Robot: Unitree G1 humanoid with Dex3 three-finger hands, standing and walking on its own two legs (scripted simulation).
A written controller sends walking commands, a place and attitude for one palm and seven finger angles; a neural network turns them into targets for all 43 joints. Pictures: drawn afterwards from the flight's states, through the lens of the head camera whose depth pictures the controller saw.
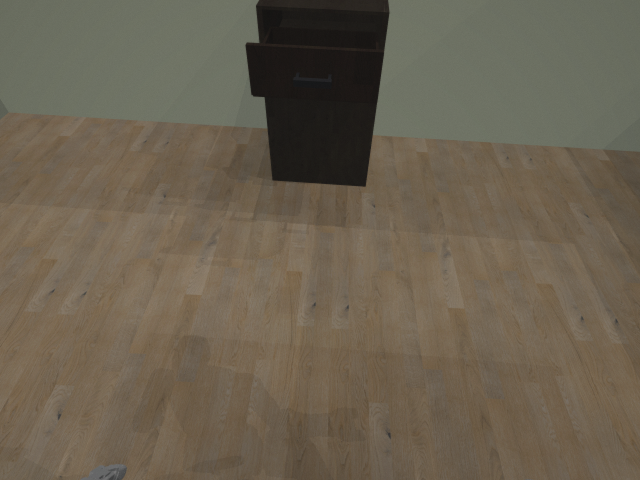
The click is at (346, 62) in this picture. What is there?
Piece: drawer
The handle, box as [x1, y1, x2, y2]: [293, 73, 331, 88]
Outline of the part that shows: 293,78 293,86 330,88 331,86 331,74 328,75 327,79 304,78 300,77 299,73 296,73 296,76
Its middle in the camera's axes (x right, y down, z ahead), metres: -0.03 -0.49 +1.19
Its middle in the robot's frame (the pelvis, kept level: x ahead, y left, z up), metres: +1.21 +0.09 -0.08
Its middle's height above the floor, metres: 0.69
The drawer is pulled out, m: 0.30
